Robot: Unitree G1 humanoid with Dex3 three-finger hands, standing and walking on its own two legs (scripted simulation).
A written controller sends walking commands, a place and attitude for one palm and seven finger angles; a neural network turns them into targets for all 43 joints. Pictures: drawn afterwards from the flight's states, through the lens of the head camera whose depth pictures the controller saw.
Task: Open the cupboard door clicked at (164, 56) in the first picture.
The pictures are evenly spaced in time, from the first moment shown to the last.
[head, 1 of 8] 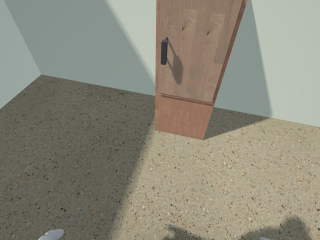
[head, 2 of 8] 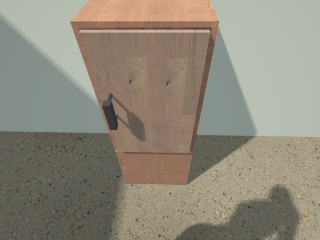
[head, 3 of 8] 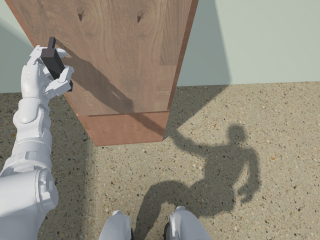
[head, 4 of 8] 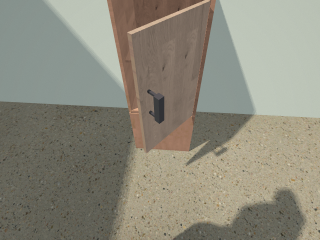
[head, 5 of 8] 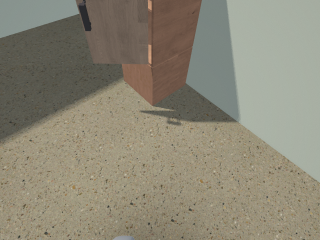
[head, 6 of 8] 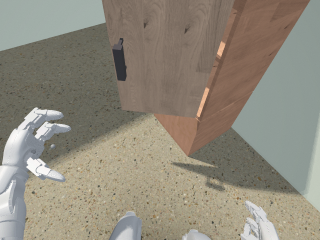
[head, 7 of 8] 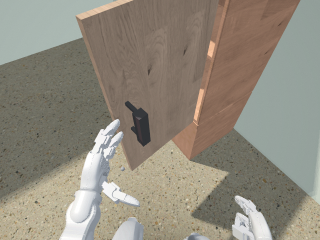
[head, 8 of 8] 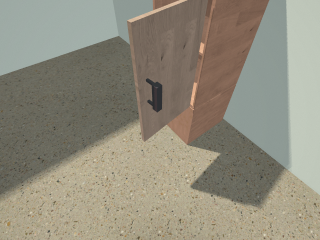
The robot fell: no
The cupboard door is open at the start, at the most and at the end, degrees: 0 97 97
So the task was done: yes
